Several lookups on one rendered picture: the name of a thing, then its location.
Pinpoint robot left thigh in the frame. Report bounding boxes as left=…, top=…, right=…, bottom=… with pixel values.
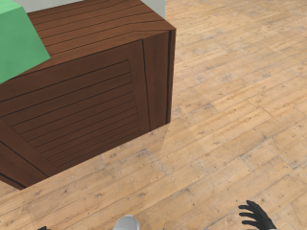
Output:
left=112, top=217, right=140, bottom=230

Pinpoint carton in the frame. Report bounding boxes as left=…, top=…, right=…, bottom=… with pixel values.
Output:
left=0, top=0, right=50, bottom=84

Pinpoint robot right hand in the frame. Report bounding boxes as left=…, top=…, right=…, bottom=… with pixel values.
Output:
left=238, top=200, right=277, bottom=230

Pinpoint pedestal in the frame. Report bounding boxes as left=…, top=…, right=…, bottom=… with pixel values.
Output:
left=0, top=0, right=177, bottom=191

